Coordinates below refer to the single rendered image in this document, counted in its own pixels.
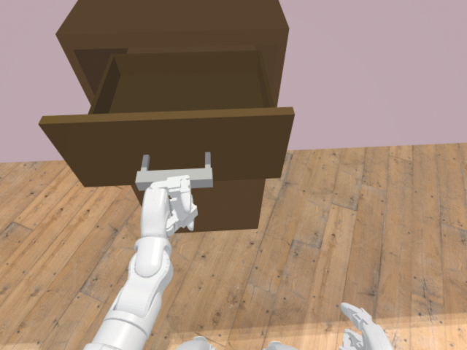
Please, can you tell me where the robot shin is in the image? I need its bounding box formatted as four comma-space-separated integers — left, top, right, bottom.
267, 341, 282, 347
193, 336, 208, 343

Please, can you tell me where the robot left hand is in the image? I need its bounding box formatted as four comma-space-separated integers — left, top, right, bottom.
140, 175, 198, 240

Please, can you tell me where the drawer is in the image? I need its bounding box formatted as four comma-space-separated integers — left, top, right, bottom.
38, 50, 295, 187

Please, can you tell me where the robot right hand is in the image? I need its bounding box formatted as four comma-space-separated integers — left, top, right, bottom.
339, 303, 394, 350

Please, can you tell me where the handle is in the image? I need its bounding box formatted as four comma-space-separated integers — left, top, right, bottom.
135, 152, 213, 191

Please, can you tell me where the robot right shin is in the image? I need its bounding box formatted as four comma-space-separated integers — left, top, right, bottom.
267, 341, 282, 347

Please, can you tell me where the cabinet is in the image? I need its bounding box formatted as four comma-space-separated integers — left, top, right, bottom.
55, 0, 289, 233

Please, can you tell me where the left robot forearm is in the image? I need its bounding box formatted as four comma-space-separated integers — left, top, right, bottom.
83, 236, 174, 350

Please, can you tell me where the robot left shin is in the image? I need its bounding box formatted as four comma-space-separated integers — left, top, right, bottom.
193, 336, 208, 343

